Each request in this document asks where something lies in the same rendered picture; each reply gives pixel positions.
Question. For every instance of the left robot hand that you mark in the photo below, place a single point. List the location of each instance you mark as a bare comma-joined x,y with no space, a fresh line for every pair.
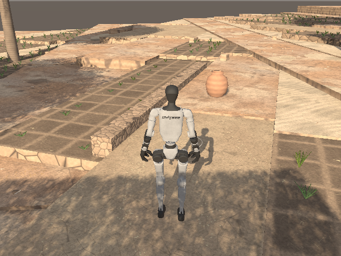
145,153

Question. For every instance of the left robot forearm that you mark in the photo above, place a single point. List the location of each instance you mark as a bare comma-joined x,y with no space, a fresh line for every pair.
146,142

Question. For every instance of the robot thigh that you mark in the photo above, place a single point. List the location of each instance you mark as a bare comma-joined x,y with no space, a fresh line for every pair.
159,165
182,166

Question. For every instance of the robot right thigh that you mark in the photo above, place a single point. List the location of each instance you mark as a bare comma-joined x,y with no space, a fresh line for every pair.
182,166

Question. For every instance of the robot left upper arm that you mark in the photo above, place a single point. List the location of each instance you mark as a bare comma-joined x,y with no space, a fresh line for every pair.
151,122

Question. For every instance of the right robot forearm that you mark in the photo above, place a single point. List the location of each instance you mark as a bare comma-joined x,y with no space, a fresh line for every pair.
194,142

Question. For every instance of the robot right upper arm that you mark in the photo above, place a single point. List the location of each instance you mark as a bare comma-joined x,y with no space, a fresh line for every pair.
190,122

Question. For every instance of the robot left thigh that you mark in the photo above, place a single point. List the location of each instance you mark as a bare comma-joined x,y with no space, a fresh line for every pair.
159,165

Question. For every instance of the right robot hand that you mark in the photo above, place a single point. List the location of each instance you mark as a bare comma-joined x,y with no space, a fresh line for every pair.
194,154

